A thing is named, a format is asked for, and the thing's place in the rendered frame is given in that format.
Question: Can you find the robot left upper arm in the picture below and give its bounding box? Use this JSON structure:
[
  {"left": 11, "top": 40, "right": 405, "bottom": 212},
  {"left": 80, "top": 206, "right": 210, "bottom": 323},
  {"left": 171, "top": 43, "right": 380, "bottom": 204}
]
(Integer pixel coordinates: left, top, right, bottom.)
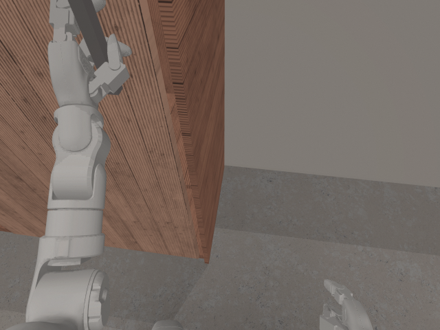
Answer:
[{"left": 6, "top": 269, "right": 110, "bottom": 330}]

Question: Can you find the robot right hand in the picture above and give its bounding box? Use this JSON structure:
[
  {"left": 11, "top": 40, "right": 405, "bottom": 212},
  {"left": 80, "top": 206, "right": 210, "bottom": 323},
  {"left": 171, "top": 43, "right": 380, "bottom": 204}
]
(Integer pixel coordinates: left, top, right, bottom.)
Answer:
[{"left": 320, "top": 279, "right": 373, "bottom": 330}]

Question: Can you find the wardrobe door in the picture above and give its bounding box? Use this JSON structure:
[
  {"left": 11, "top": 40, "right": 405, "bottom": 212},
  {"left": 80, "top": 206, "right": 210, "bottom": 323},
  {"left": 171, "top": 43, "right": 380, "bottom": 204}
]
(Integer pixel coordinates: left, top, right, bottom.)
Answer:
[{"left": 0, "top": 0, "right": 199, "bottom": 259}]

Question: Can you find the left robot forearm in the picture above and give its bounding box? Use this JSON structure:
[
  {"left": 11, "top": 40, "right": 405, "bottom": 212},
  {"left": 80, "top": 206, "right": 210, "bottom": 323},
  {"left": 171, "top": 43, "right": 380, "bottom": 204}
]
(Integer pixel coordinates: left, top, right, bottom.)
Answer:
[{"left": 25, "top": 104, "right": 111, "bottom": 322}]

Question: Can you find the handle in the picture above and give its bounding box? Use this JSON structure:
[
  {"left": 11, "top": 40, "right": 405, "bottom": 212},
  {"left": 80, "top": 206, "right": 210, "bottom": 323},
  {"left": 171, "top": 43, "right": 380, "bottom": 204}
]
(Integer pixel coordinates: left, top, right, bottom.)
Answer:
[{"left": 68, "top": 0, "right": 123, "bottom": 95}]

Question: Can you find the robot left hand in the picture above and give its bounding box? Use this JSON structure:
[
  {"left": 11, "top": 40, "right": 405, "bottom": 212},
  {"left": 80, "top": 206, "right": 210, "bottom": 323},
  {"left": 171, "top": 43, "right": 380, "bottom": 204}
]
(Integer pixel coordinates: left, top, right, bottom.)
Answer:
[{"left": 47, "top": 0, "right": 132, "bottom": 110}]

